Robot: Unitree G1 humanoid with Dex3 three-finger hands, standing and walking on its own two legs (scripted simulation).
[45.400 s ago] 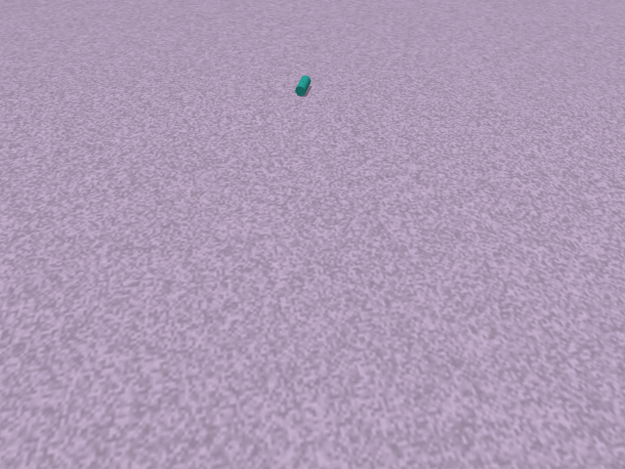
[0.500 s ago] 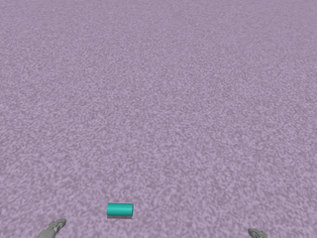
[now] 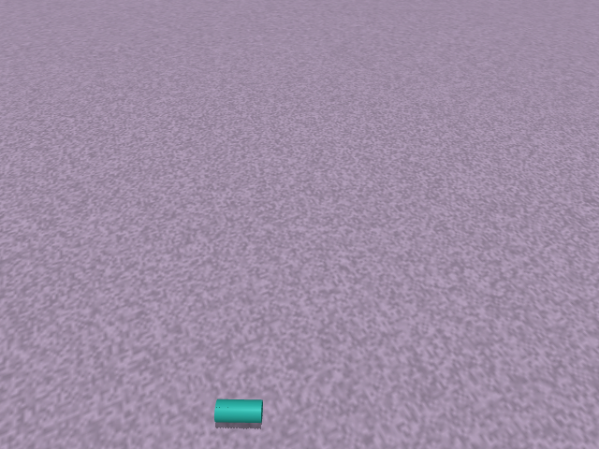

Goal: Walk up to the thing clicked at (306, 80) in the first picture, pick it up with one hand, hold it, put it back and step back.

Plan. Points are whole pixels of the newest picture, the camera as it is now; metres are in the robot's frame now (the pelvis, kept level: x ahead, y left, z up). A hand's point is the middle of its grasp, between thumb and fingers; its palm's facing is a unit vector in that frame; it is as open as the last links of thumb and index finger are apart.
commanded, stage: stand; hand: left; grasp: from above
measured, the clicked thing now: (239, 410) +0.39 +0.18 -0.75
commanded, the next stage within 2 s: step back in 1.76 s
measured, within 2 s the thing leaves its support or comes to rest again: neither
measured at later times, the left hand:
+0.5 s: hand out of the picture +0.06 +0.22 -0.16, palm faces +0.01 -0.95 -0.32, open 7.4 cm
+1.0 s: hand out of the picture +0.08 +0.22 -0.16, palm faces -0.01 -0.95 -0.32, open 7.4 cm
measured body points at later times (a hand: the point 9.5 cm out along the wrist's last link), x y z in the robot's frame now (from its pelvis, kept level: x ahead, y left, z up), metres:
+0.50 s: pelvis +0.00 -0.02 +0.00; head +0.00 -0.02 +0.45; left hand +0.06 +0.27 -0.14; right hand +0.06 -0.30 -0.14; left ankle +0.03 +0.11 -0.74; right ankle +0.01 -0.15 -0.74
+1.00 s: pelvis +0.01 -0.02 +0.00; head +0.02 -0.02 +0.45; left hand +0.08 +0.27 -0.13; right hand +0.07 -0.31 -0.13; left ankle +0.03 +0.11 -0.74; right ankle +0.01 -0.15 -0.74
